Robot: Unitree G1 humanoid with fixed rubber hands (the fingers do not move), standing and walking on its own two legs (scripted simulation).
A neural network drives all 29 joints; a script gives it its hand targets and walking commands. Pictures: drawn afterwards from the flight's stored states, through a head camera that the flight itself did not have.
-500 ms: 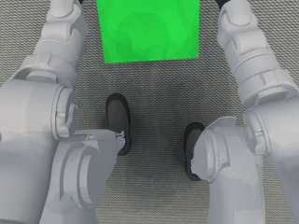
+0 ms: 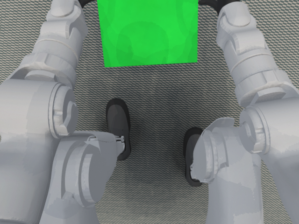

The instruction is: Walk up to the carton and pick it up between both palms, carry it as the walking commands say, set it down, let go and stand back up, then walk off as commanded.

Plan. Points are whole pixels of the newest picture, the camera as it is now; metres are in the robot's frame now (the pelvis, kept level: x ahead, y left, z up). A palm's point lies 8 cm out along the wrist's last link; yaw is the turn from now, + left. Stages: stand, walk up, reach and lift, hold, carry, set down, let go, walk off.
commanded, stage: reach and lift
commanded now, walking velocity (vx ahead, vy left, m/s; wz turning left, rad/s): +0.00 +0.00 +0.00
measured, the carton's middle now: (148, 22) +0.52 +0.05 -0.28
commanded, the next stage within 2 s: none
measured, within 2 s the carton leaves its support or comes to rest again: leaves its support in 0.16 s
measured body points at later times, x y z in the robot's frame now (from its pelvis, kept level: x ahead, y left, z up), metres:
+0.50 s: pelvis +0.00 +0.00 +0.00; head +0.36 +0.01 +0.27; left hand +0.55 +0.21 -0.15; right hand +0.55 -0.09 -0.17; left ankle +0.17 +0.14 -0.31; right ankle +0.08 -0.12 -0.31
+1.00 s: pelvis +0.00 +0.01 +0.03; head +0.34 +0.03 +0.33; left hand +0.55 +0.21 -0.09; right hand +0.55 -0.09 -0.11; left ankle +0.17 +0.14 -0.31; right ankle +0.08 -0.12 -0.31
